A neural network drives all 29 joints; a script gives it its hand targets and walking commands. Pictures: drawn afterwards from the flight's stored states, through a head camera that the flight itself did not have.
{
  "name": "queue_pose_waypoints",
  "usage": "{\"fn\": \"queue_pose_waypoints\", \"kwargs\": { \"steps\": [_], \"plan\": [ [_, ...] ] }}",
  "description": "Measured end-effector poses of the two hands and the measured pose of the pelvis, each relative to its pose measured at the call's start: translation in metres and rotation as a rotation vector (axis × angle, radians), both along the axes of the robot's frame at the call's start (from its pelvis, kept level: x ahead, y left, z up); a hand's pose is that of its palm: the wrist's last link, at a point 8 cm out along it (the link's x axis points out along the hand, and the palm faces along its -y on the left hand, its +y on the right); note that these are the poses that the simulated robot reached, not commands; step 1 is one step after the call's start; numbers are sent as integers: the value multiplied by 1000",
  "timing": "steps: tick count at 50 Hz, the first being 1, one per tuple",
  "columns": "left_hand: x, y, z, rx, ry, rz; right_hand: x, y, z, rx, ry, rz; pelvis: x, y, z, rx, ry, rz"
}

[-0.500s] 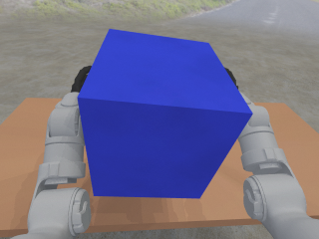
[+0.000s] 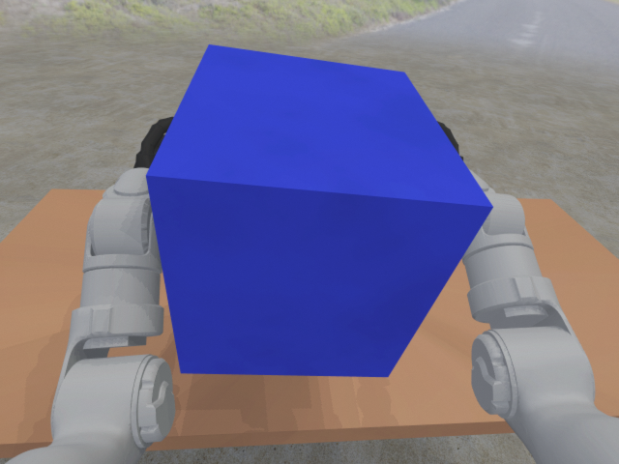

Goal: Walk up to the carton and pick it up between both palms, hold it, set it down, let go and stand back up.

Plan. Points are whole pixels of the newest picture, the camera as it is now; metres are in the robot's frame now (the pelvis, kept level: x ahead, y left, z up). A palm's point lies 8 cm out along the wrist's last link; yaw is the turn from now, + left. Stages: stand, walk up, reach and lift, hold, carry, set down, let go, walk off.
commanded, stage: hold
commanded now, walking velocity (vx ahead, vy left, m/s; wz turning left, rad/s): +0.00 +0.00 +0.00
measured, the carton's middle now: (299, 213) +0.37 +0.01 +0.21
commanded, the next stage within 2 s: none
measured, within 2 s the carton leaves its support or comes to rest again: neither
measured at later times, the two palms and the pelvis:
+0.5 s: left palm (148, 174) +0.35 +0.18 +0.27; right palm (451, 168) +0.37 -0.17 +0.28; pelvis +0.00 +0.00 +0.00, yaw +0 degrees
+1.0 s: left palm (145, 170) +0.36 +0.19 +0.27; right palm (450, 163) +0.37 -0.17 +0.29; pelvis +0.00 +0.00 +0.00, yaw +0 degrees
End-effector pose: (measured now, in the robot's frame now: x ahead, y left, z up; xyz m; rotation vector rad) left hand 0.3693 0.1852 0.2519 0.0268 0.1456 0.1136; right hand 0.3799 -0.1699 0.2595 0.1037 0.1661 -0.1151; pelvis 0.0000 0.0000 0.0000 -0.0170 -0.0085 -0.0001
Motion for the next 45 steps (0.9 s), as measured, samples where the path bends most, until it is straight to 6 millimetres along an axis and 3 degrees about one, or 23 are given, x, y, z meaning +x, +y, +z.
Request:
{"fn": "queue_pose_waypoints", "kwargs": {
  "steps": [16,45],
  "plan": [
    [-12,-1,12,-6,-14,1,-11,0,18,-19,-17,3,-3,0,0,1,-4,0],
    [-11,0,17,5,2,11,-6,1,23,-23,0,12,-4,-1,0,1,-6,1]
  ]
}}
